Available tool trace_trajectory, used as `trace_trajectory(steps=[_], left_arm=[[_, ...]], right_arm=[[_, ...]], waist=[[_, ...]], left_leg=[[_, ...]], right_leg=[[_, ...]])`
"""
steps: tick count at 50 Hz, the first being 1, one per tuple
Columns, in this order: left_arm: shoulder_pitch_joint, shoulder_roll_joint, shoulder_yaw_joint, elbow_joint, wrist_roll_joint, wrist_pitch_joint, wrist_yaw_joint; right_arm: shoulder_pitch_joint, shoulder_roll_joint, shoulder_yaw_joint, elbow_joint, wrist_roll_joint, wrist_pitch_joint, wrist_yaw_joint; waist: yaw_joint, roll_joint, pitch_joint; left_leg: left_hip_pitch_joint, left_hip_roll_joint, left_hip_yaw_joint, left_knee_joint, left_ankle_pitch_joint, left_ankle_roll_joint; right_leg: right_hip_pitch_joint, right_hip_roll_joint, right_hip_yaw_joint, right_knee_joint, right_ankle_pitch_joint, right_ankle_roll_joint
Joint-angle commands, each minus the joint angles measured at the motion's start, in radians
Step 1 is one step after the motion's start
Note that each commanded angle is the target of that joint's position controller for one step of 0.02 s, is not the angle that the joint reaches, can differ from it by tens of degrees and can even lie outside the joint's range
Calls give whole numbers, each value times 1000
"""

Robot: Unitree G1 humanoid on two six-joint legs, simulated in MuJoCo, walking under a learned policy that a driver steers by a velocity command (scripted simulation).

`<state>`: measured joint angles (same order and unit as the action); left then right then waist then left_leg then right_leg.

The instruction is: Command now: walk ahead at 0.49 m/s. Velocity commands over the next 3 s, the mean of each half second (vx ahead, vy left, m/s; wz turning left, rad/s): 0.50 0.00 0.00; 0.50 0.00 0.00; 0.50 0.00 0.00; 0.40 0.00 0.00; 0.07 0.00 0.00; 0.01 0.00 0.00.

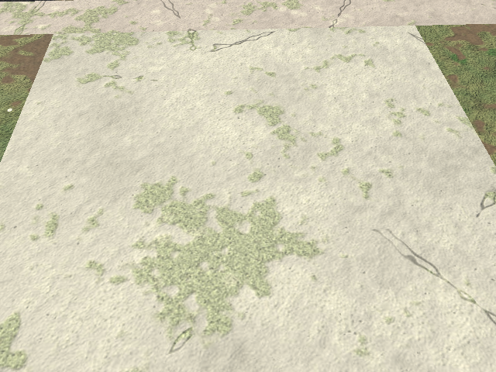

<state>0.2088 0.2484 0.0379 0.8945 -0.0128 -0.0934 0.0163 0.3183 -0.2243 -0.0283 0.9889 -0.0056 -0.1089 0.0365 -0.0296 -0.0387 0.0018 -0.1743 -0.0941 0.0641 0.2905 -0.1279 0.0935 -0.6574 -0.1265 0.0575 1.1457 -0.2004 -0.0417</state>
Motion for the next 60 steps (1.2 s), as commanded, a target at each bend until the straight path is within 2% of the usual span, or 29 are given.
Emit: trace_trajectory(steps=[1,6,11,13,14,15,16,17,18,19,20,22,24,27,33,38,41,42,43,44,45,46,47,48,49,51,53,55,60], left_arm=[[34,46,14,-43,13,4,7],[-160,28,5,-96,1,-8,-10],[-262,47,3,-146,-10,-20,-42],[-205,74,14,-141,-9,-29,-49],[-110,102,31,-116,-7,-32,-48],[76,159,59,-60,-6,-34,-42],[252,264,84,-29,13,-32,-35],[301,264,82,-12,12,-26,-43],[254,174,56,-19,7,-28,-43],[148,139,42,-43,2,-27,-41],[65,112,32,-60,7,-25,-45],[16,68,20,-57,19,-27,-54],[46,77,23,-32,17,-32,-53],[100,110,32,-2,18,-29,-37],[185,128,32,36,6,-14,-14],[248,136,40,81,-2,6,-7],[218,156,50,82,-5,18,-1],[196,164,52,77,-3,23,-1],[179,147,45,71,1,28,-1],[183,118,30,48,15,28,-2],[313,-26,-11,46,14,5,-17],[267,56,6,59,-8,-23,-22],[169,124,24,24,-33,-38,-24],[104,131,26,7,-32,-42,-17],[72,122,33,1,-16,-36,-9],[116,81,37,9,-6,-7,-4],[117,57,36,8,-4,12,-1],[43,65,41,-19,4,18,2],[-126,46,36,-67,5,10,-9]], right_arm=[[-37,-130,-20,-53,1,-18,-20],[65,-163,-26,-29,20,-2,-37],[123,-171,-33,1,26,21,-40],[101,-187,-39,-2,26,32,-42],[77,-186,-38,-8,24,37,-42],[67,-156,-26,-19,13,39,-41],[125,-78,1,-46,2,27,-37],[190,-8,23,-36,11,1,-30],[110,-132,-8,-45,39,-17,-27],[25,-168,-17,-74,49,-25,-27],[-18,-160,-20,-80,38,-23,-33],[-3,-119,-26,-77,23,2,-37],[19,-86,-25,-70,23,23,-40],[-80,-92,-32,-108,12,31,-44],[-294,-65,-24,-170,16,21,-29],[-412,-71,-18,-220,26,8,-3],[-365,-102,-29,-220,27,-2,9],[-288,-127,-43,-200,26,-4,7],[-125,-168,-68,-147,24,-3,2],[66,-242,-91,-105,14,-1,-9],[150,-316,-106,-80,6,4,-7],[134,-224,-79,-84,14,4,-7],[41,-181,-66,-99,19,1,-9],[-50,-152,-55,-122,15,0,-10],[-104,-122,-47,-127,6,-2,-5],[-120,-90,-37,-115,-5,-7,1],[-89,-115,-43,-94,0,-12,-5],[-57,-145,-50,-79,0,-11,-18],[17,-154,-48,-52,10,4,-39]], waist=[[46,77,55],[-25,79,58],[-46,93,84],[-2,113,53],[55,115,-2],[131,91,-119],[152,-75,-291],[131,-265,-388],[137,-168,-292],[110,-109,-168],[80,-28,-110],[23,-37,-55],[4,-37,-33],[16,-13,9],[76,-18,55],[100,-22,99],[54,-43,59],[8,-57,8],[-68,-45,-85],[-130,46,-229],[-66,316,-371],[-92,261,-380],[-76,213,-224],[-43,119,-143],[-13,77,-78],[40,113,-56],[53,107,-25],[43,89,7],[-4,94,38]], left_leg=[[-101,279,-209,-205,82,169],[15,270,-160,-186,86,122],[178,339,-185,-102,84,107],[204,351,-188,-28,203,88],[193,319,-158,85,372,68],[111,257,-107,306,446,38],[-221,145,-30,697,180,-24],[-493,22,-113,929,-426,-50],[-595,86,-196,1036,-403,-27],[-619,142,-163,1025,-300,-13],[-571,186,-142,978,-210,-17],[-465,234,-140,887,-120,-27],[-445,236,-123,847,-87,-41],[-545,243,-119,721,25,-66],[-530,204,-77,386,243,-73],[-561,184,-76,265,174,-45],[-435,148,-48,226,70,-8],[-307,111,-16,218,53,10],[-89,81,4,209,68,36],[234,238,-175,234,87,98],[588,475,-664,125,-98,265],[583,479,-796,21,-182,251],[449,449,-643,7,-149,199],[289,413,-511,-15,-57,169],[150,375,-420,-47,29,153],[26,327,-326,-106,75,139],[-20,317,-269,-147,116,153],[-11,319,-240,-172,146,158],[45,282,-155,-185,161,113]], right_leg=[[-29,-43,1,-136,156,27],[3,11,-43,-470,313,38],[-1,36,-45,-604,192,6],[105,64,-66,-643,119,-23],[243,98,-94,-666,105,-45],[495,89,-77,-656,124,-82],[892,-156,254,-654,95,-200],[1075,-285,641,-807,-52,-289],[1000,-253,598,-838,-104,-241],[850,-226,444,-855,-20,-204],[710,-184,336,-887,77,-187],[552,-115,202,-955,158,-168],[504,-91,132,-989,242,-181],[525,-91,81,-1013,330,-188],[571,-64,6,-1042,263,-153],[724,-125,13,-986,273,-147],[765,-142,7,-895,456,-123],[755,-125,-10,-807,624,-110],[700,-71,-48,-623,718,-85],[487,-10,-89,-319,490,-49],[74,183,-75,57,-177,19],[-45,164,73,200,-359,3],[-117,108,61,224,-293,-15],[-83,50,31,178,-193,-19],[-37,17,17,113,-133,-16],[69,-19,22,37,-76,-15],[66,-29,9,-24,-45,-2],[-6,-36,4,-117,41,18],[-41,-9,-25,-399,277,33]])
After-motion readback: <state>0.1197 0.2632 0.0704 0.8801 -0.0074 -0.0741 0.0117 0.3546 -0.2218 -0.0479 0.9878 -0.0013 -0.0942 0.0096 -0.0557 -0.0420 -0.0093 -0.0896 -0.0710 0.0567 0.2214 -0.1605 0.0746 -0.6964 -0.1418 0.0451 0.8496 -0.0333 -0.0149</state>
